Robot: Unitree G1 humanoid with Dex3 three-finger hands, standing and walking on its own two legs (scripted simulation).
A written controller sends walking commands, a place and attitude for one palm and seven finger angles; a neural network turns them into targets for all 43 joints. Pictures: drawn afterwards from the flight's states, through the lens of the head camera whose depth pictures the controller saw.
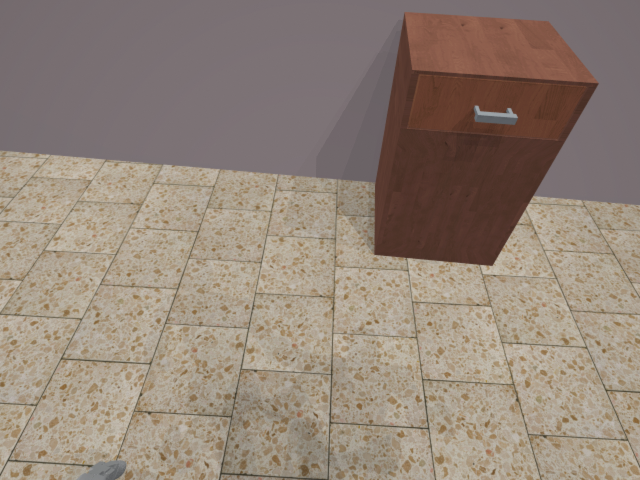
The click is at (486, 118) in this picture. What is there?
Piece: drawer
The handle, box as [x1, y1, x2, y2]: [474, 106, 517, 124]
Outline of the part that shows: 474,106 475,121 514,124 517,118 516,115 512,113 510,108 507,108 506,113 483,112 479,110 478,106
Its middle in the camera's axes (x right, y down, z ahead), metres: +0.48 -0.35 +1.07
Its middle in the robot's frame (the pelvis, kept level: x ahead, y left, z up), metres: +1.05 -0.43 -0.08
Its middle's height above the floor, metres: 0.69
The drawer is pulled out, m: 0.00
